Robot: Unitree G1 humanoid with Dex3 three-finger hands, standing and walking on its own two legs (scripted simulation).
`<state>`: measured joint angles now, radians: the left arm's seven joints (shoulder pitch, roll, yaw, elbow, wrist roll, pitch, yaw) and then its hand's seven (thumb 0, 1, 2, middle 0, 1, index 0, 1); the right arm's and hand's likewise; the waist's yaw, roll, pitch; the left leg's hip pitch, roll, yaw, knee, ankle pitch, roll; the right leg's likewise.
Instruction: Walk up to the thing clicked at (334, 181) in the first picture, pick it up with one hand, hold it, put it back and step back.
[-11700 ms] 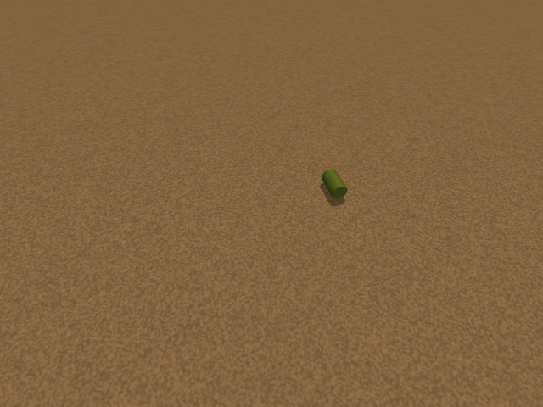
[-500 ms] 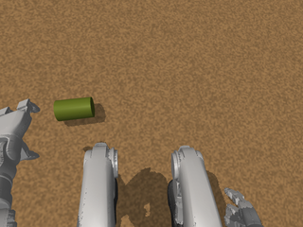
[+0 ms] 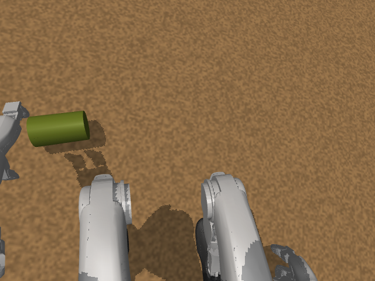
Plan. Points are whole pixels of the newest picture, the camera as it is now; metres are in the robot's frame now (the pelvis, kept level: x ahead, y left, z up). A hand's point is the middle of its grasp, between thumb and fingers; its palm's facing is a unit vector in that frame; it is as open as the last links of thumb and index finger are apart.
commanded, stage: rise first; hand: left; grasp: from above
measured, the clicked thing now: (60, 128) +0.49 +0.33 -0.31
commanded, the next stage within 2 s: none
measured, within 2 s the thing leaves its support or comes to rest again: neither
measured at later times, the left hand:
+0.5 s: hand (20, 142) +0.41 +0.36 -0.18, palm faces -0.44 -0.12 -0.89, open 14.1 cm
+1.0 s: hand (25, 136) +0.42 +0.36 -0.20, palm faces -0.43 -0.12 -0.90, open 14.1 cm
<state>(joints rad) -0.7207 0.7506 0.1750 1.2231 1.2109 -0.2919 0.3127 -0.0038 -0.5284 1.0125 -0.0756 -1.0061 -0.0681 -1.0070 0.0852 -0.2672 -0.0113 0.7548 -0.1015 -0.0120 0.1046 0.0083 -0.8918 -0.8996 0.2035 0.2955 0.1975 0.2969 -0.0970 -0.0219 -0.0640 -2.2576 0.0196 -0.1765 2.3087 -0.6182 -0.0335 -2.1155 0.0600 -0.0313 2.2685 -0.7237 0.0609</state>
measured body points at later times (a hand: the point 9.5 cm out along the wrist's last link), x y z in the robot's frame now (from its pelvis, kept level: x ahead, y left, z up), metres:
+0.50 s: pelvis +0.01 +0.00 -0.02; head +0.24 +0.07 +0.36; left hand +0.42 +0.36 -0.13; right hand +0.11 -0.27 -0.14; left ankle +0.09 +0.14 -0.32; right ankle +0.10 -0.14 -0.32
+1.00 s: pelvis +0.01 +0.00 -0.03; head +0.25 +0.08 +0.34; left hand +0.44 +0.36 -0.15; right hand +0.10 -0.27 -0.14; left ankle +0.09 +0.14 -0.32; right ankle +0.10 -0.14 -0.32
